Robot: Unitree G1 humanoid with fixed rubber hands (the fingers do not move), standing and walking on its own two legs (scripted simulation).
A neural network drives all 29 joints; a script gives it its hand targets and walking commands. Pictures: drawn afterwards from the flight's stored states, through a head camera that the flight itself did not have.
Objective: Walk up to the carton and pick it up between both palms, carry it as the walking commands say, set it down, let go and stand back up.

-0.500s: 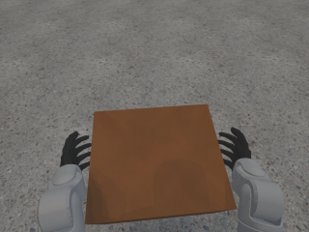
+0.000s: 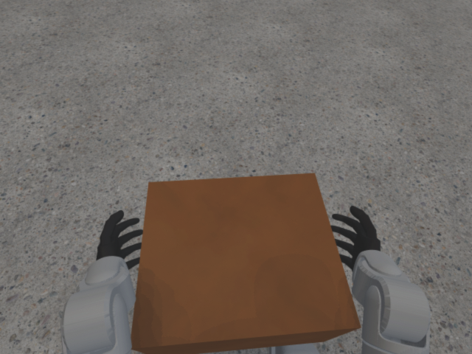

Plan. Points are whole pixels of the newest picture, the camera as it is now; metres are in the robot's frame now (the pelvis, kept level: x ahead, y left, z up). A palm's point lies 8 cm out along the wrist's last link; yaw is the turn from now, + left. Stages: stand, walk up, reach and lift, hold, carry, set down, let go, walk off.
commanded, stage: carry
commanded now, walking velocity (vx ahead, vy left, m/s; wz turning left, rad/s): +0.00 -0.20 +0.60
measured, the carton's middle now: (237, 263) +0.26 +0.00 -0.02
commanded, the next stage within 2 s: none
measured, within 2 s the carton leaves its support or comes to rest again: neither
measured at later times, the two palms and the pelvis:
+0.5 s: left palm (192, 284) +0.19 +0.07 +0.10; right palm (415, 218) +0.30 -0.28 +0.09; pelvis +0.01 -0.17 +0.01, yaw +17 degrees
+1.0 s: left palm (207, 328) +0.14 +0.05 +0.08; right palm (392, 191) +0.34 -0.26 +0.09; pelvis +0.05 -0.24 +0.01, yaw +35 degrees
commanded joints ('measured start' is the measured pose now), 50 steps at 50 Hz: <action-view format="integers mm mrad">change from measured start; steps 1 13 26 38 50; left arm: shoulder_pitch -490 -394 -381 -506 -443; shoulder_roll -916 -776 -775 -813 -877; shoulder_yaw -862 -785 -748 -845 -855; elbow -116 -37 -54 -124 -87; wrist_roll -401 -360 -386 -416 -380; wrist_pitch -22 26 -2 13 -6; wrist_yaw -241 -228 -265 -261 -235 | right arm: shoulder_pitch -410 -407 -392 -355 -367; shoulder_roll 810 702 754 789 796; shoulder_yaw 747 776 828 779 760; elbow -118 -111 -57 -35 -108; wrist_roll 379 359 356 338 365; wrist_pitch -5 40 55 48 23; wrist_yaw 225 198 169 191 221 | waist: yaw -19 -14 4 -36 -11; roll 169 264 -131 53 224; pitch -217 -221 -190 -306 -233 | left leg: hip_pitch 169 -26 -338 224 248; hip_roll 209 190 -4 117 217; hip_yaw -242 -271 35 -49 -236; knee -217 -117 563 -142 -175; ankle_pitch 187 143 -181 124 417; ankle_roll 58 -10 -75 61 58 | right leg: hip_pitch -67 379 597 340 -10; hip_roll -15 51 -217 -233 22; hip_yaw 30 -51 -48 -199 1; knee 2 -768 -788 -470 -167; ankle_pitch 112 120 648 662 71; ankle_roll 33 20 -177 -96 38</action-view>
